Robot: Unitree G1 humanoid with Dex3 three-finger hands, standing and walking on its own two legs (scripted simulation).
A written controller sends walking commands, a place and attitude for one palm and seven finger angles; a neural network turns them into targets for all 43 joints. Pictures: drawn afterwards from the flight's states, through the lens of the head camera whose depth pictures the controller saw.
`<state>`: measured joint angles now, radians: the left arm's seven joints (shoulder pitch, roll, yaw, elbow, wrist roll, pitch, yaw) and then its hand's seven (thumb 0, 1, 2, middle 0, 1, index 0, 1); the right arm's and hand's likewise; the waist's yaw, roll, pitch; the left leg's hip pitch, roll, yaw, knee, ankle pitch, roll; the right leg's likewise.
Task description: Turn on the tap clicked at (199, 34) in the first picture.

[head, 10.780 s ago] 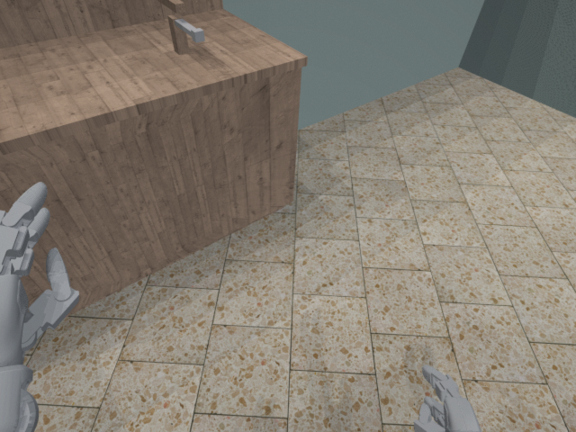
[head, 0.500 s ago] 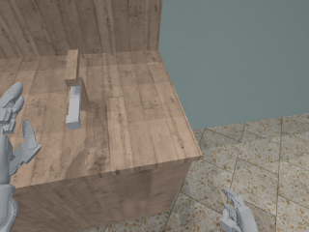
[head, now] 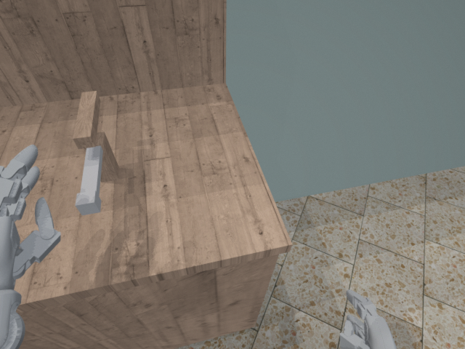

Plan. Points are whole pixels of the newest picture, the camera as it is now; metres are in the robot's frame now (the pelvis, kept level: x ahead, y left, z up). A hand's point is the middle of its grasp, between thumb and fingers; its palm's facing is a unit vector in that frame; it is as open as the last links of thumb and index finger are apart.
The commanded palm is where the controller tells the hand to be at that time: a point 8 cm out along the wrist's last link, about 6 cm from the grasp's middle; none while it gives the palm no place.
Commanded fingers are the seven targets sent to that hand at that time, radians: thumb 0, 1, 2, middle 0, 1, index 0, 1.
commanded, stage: look again from close up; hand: left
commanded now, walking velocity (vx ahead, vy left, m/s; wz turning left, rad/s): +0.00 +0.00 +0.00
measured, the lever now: (88, 202) +0.30 +0.26 +0.10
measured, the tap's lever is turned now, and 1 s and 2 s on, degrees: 0 0 0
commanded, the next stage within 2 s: shuffle to correct the standing spot in 0.32 s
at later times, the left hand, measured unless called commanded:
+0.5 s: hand (43, 240) +0.21 +0.26 +0.16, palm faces +0.38 -0.84 -0.39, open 7.4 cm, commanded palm +0.15 +0.29 +0.18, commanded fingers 0.00 0.90 0.90 -0.20 -0.30 -0.20 -0.30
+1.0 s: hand (73, 265) +0.18 +0.20 +0.17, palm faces +0.28 -0.81 -0.51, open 7.4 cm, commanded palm +0.12 +0.24 +0.18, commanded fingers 0.00 0.90 0.90 -0.20 -0.30 -0.20 -0.30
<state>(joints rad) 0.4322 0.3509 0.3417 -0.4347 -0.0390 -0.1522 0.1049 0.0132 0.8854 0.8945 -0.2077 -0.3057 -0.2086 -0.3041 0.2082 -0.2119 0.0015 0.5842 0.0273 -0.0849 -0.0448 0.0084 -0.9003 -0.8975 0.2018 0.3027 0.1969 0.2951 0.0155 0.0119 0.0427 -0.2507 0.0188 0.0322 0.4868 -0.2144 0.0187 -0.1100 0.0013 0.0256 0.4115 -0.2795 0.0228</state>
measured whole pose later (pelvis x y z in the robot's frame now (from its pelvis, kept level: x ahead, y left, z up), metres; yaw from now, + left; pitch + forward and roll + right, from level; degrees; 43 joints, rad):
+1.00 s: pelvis -0.06 -0.03 -0.01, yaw -3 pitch +1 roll +0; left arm 0.49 0.46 0.47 -0.59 -0.05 -0.26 0.09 0.01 0.88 0.89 -0.21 -0.31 -0.21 -0.30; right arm 0.19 -0.18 -0.03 0.57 -0.02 -0.12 -0.05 0.01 -0.90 -0.90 0.20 0.30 0.20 0.29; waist 0.02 -0.06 0.14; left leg -0.33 0.03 0.06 0.53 -0.22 -0.01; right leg -0.41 0.05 0.05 0.77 -0.37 0.00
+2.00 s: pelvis -0.19 -0.06 -0.01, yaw -1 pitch -4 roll +1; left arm 0.40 0.35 0.34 -0.51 -0.02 -0.16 0.13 0.02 0.88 0.89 -0.21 -0.31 -0.21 -0.30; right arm 0.20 -0.17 -0.01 0.61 0.01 -0.16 -0.03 0.01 -0.90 -0.90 0.20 0.30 0.20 0.29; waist 0.01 -0.04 0.09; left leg -0.21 -0.01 0.02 0.56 -0.28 0.01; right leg -0.43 0.03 0.00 1.02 -0.44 -0.02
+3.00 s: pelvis -0.09 -0.03 -0.02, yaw -3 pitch +0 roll -3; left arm 0.38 0.41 0.39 -0.53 -0.05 -0.22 0.10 0.01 0.89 0.89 -0.21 -0.31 -0.21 -0.30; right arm 0.20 -0.17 0.03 0.55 0.00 -0.10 0.00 0.01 -0.90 -0.90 0.20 0.30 0.20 0.30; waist 0.00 0.00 0.03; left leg -0.19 -0.04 0.04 0.64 -0.46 0.09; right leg -0.22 0.04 -0.03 0.62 -0.38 -0.03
